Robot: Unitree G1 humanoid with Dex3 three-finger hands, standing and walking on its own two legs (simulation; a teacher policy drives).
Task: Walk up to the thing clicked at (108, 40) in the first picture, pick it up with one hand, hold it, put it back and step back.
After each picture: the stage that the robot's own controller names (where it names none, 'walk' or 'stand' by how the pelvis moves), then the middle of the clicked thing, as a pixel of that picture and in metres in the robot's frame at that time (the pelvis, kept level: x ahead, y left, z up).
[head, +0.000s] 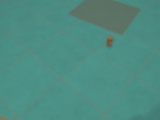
stand; (109, 41) +1.35 -0.31 -0.72
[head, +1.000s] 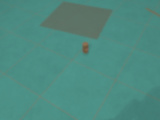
walk; (85, 47) +1.28 +0.05 -0.70
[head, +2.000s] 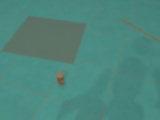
walk; (60, 78) +0.84 +0.25 -0.71
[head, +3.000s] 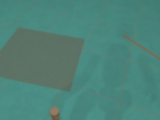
walk; (55, 113) +0.50 +0.19 -0.70
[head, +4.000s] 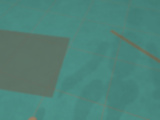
stand; out of the picture +0.38 +0.37 -0.68
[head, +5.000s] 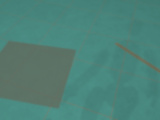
stand; out of the picture +0.37 +0.32 -0.72
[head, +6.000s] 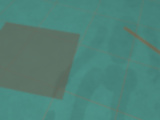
walk; out of the picture +0.28 +0.28 -0.69
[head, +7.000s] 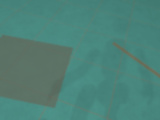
walk; out of the picture +0.35 +0.28 -0.71
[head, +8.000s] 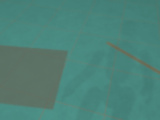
stand; out of the picture +0.38 +0.36 -0.72
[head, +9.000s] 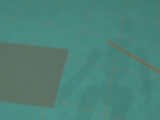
stand; out of the picture +0.37 +0.34 -0.73
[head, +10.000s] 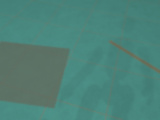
stand; out of the picture +0.36 +0.34 -0.73
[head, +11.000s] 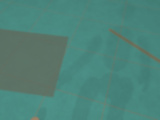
go down; out of the picture +0.38 +0.34 -0.72
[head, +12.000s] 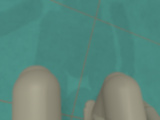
go down; out of the picture +0.41 +0.41 -0.28
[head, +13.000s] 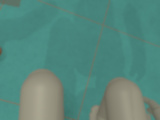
approach; out of the picture +0.40 +0.41 -0.30
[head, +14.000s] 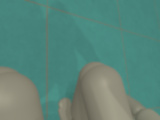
close in; out of the picture +0.35 +0.45 -0.21
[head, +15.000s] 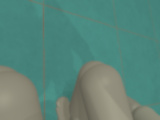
rest palm; out of the picture +0.34 +0.45 -0.21
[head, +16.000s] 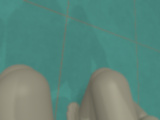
lift; out of the picture +0.33 +0.38 -0.16
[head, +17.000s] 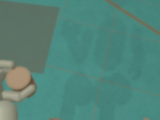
lift; (23, 83) +0.33 +0.20 +0.00
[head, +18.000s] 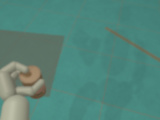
hold; (33, 83) +0.35 +0.18 +0.00
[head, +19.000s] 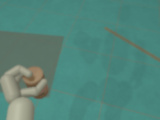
hold; (36, 83) +0.35 +0.18 -0.01
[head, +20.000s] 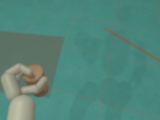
crouch; (36, 81) +0.36 +0.18 -0.01
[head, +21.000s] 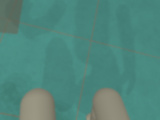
crouch; out of the picture +0.42 +0.35 -0.10
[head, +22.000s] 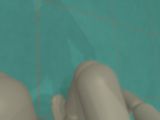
lower; out of the picture +0.36 +0.43 -0.22
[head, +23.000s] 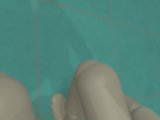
lower; out of the picture +0.37 +0.43 -0.22
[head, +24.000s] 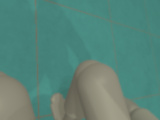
lower; out of the picture +0.36 +0.43 -0.22
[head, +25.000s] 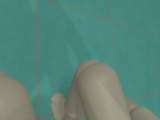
lower; out of the picture +0.36 +0.43 -0.22
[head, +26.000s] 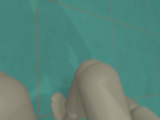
loosen; out of the picture +0.36 +0.43 -0.22
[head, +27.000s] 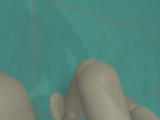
withdraw; out of the picture +0.36 +0.42 -0.22
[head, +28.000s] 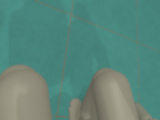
stand; out of the picture +0.40 +0.39 -0.26
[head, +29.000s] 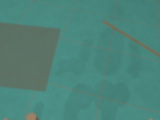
stand; out of the picture +0.38 +0.31 -0.63
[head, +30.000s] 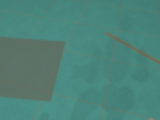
stand; out of the picture +0.39 +0.32 -0.67
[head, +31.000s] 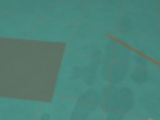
stand; out of the picture +0.39 +0.31 -0.67
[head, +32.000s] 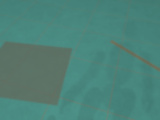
stand; out of the picture +0.40 +0.29 -0.72
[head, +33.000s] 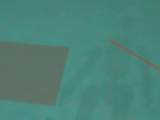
stand; out of the picture +0.38 +0.30 -0.73
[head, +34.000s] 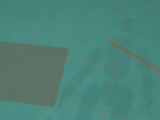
walk; out of the picture +0.37 +0.30 -0.73
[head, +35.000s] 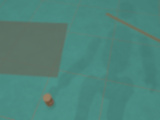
walk; (48, 100) +0.53 +0.31 -0.70
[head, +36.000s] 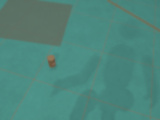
walk; (51, 61) +0.89 +0.26 -0.70
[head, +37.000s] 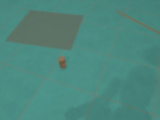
walk; (62, 62) +1.04 +0.28 -0.71
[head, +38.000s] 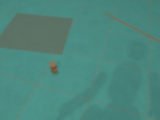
stand; (53, 67) +1.00 +0.28 -0.72
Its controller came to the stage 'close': yes
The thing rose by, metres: 0.72
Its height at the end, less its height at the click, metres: +0.00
